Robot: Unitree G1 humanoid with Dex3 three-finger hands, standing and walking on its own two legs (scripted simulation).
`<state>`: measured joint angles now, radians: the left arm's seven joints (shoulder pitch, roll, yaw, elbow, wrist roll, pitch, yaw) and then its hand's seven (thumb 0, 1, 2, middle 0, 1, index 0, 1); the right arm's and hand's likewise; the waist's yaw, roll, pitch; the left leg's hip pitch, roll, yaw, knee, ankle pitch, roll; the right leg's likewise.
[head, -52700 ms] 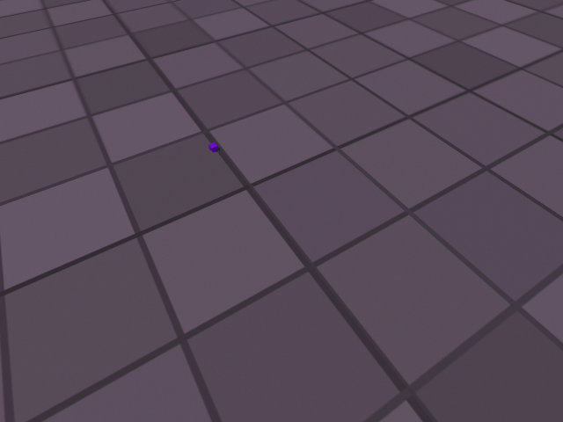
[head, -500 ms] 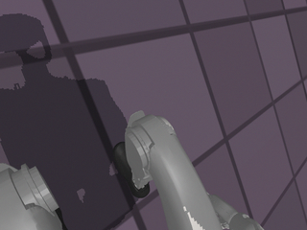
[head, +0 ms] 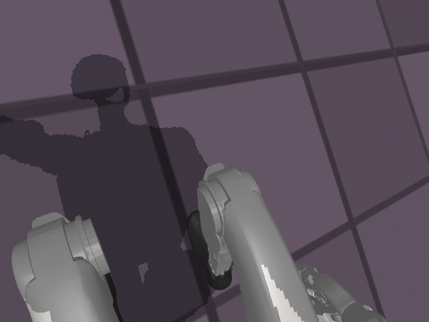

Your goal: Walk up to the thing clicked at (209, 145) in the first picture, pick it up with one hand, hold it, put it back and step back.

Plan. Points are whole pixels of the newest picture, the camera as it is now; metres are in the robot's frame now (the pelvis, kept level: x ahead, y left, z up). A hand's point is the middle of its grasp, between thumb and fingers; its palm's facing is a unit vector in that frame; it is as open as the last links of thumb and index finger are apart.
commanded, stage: settle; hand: left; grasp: from above
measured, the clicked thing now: out of the picture +0.49 +0.38 -0.23
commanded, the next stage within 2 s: lift in 0.34 s
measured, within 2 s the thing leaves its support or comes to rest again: neither
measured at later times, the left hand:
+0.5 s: hand out of the picture +0.47 +0.36 -0.13, palm faces -0.42 -0.12 -0.90, open 6.1 cm
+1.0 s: hand out of the picture +0.40 +0.37 -0.03, palm faces -0.44 -0.15 -0.89, open 6.1 cm
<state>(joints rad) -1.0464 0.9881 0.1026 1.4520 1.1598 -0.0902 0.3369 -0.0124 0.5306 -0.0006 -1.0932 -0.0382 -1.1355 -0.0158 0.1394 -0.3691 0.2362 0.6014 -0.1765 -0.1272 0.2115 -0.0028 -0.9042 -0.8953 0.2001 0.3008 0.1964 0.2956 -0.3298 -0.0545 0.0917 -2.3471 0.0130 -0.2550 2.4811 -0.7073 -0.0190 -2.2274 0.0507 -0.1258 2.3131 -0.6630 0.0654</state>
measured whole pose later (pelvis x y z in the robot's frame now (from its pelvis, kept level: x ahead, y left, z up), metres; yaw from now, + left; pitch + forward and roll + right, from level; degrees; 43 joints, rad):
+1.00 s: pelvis -0.01 +0.00 +0.07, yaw +8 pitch +36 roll -8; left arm -0.79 0.73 0.05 0.98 1.04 -0.08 0.03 -0.01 0.58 0.00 -1.00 -0.13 -1.07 -0.07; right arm 0.19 -0.31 0.03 0.61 -0.04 0.08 0.08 0.00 -0.91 -0.90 0.20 0.30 0.20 0.30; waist -0.16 0.05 -0.13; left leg -2.18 0.00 -0.12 2.19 -0.64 0.00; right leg -2.10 -0.01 -0.03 2.12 -0.65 0.05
